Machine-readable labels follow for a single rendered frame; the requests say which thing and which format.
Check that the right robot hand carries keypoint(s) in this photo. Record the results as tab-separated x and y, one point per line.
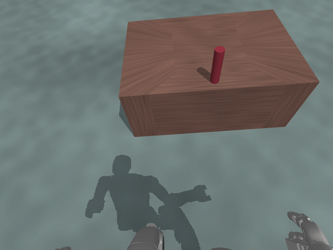
311	233

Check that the can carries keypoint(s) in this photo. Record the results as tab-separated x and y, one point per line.
218	57

